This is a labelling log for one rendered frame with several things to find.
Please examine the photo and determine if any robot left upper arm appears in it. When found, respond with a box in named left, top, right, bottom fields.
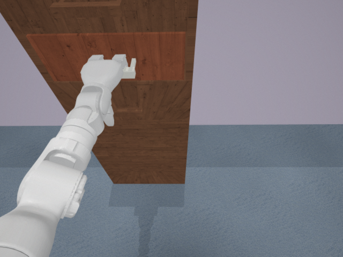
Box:
left=0, top=160, right=87, bottom=257

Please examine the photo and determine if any cabinet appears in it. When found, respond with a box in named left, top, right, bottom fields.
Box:
left=0, top=0, right=198, bottom=184

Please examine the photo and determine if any drawer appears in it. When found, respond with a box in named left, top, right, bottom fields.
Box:
left=26, top=32, right=185, bottom=81

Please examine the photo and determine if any left robot forearm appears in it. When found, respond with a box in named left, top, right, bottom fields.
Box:
left=17, top=82, right=111, bottom=205

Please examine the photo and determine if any robot left hand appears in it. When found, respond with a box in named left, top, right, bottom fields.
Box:
left=81, top=54, right=128, bottom=126

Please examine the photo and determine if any handle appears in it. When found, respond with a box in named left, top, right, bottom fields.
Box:
left=50, top=1, right=123, bottom=18
left=80, top=58, right=136, bottom=79
left=112, top=108, right=144, bottom=117

